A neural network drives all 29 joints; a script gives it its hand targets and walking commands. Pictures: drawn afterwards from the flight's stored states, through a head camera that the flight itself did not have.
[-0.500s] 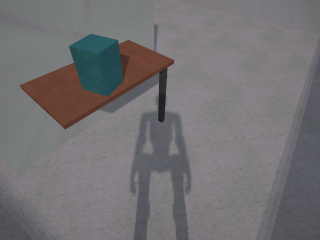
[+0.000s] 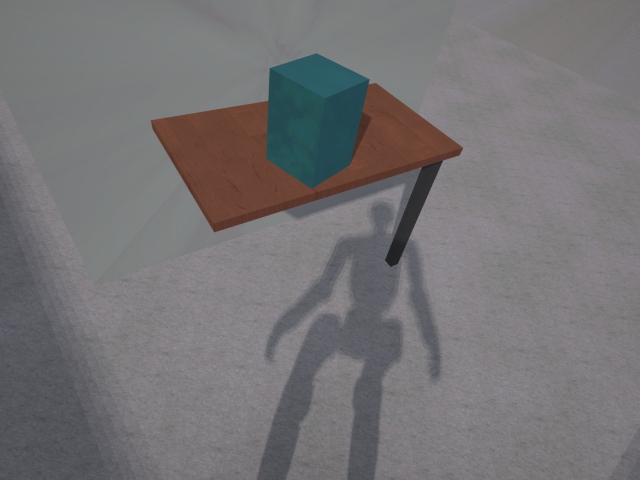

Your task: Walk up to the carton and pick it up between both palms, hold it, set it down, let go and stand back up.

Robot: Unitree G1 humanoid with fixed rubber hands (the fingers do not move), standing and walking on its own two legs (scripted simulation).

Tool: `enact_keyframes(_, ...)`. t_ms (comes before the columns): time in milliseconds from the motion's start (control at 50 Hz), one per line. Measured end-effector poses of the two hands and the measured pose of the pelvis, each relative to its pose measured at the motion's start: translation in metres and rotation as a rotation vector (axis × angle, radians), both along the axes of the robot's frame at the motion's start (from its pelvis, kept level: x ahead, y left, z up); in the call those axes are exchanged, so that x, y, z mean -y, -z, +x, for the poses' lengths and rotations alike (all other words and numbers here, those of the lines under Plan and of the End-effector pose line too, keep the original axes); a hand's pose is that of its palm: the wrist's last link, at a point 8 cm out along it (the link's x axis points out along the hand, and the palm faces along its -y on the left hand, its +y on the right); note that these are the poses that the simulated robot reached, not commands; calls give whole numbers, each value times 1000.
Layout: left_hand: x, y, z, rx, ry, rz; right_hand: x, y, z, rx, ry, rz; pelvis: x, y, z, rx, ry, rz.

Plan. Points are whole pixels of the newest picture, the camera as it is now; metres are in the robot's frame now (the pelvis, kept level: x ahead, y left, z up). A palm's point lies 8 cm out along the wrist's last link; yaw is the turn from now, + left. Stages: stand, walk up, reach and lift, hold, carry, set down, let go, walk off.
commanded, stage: walk up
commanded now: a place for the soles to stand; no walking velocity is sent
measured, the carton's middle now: (314, 121) +0.95 +0.02 -0.03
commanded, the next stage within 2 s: none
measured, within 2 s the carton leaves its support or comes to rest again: neither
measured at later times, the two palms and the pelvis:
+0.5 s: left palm (220, 400) +0.27 +0.14 -0.10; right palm (553, 378) +0.34 -0.41 -0.11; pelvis +0.25 -0.14 +0.00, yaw +14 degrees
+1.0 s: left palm (272, 340) +0.39 +0.07 -0.13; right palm (515, 265) +0.57 -0.40 -0.08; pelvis +0.42 -0.19 +0.01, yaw +22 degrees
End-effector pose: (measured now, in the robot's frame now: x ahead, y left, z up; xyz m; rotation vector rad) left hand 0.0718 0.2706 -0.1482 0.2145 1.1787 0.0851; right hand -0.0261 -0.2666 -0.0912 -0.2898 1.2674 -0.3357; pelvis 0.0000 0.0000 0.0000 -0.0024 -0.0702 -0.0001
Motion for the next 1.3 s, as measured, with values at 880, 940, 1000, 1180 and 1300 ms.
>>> enact_keyframes(880, 193, 0, 240, -76, -393, -33, 87, -5, 599, 295, -571, 85, 166, 6, 385, -19, -367, 13)
enact_keyframes(940, 197, -4, 278, -47, -356, -38, 109, -7, 594, 243, -522, 46, 175, 2, 400, -11, -375, 11)
enact_keyframes(1000, 198, -15, 319, 31, -339, -30, 134, -15, 593, 196, -499, 23, 188, -7, 417, -12, -386, 6)
enact_keyframes(1180, 230, -44, 388, 213, -395, 77, 200, 9, 655, 152, -558, 74, 239, 3, 455, -10, -458, -26)
enact_keyframes(1300, 251, -74, 368, 184, -470, 158, 200, 12, 702, 161, -635, 124, 255, -10, 461, -19, -496, 16)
